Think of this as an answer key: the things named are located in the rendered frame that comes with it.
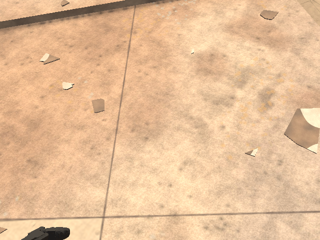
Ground left robot hand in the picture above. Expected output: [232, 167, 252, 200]
[21, 226, 70, 240]

